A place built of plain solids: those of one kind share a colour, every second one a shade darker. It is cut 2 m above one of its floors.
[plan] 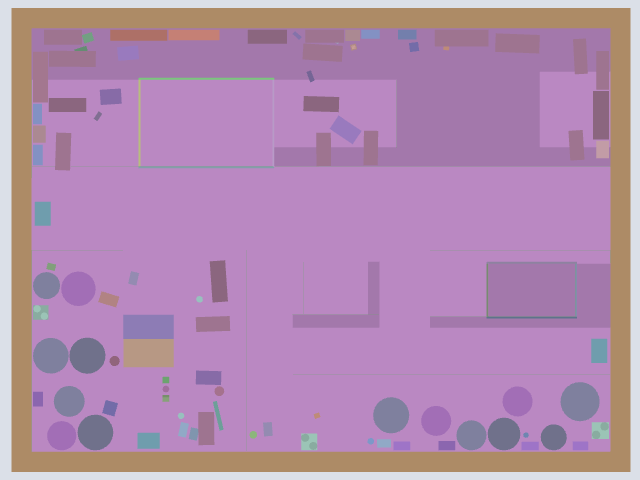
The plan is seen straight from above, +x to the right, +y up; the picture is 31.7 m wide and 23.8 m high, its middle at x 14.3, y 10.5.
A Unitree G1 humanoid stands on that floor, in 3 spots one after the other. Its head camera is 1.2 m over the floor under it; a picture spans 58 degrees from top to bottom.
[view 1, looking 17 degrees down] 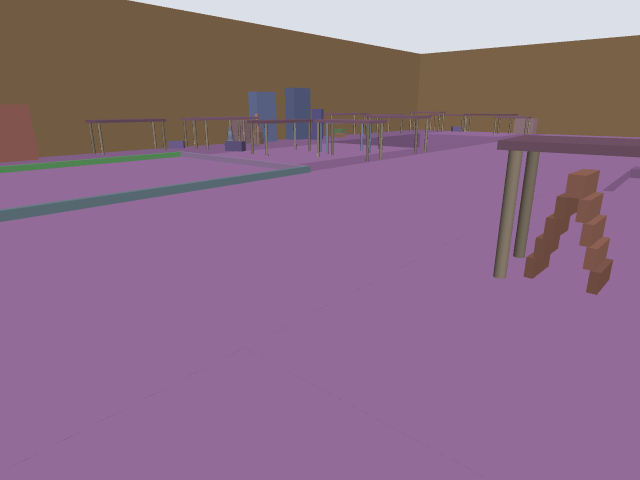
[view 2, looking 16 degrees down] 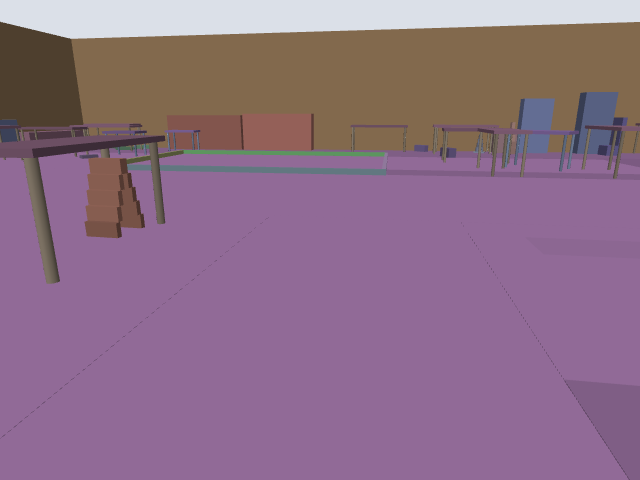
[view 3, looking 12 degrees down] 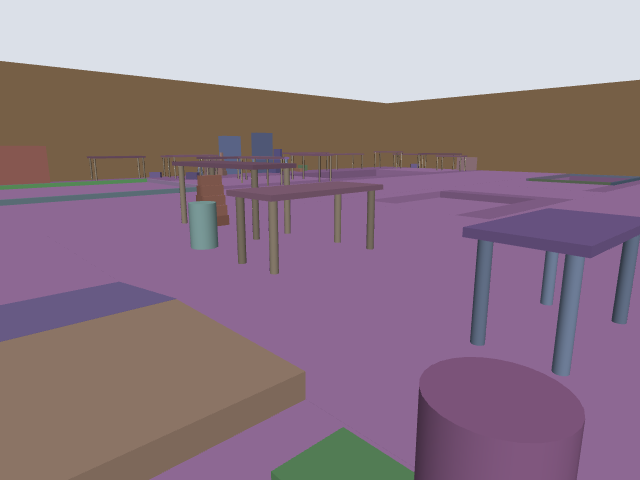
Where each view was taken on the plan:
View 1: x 5.80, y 8.39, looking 41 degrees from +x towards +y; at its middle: floor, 4.11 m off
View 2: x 12.09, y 4.85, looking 99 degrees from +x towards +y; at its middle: floor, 4.35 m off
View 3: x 5.80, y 2.75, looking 47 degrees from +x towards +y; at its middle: floor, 5.77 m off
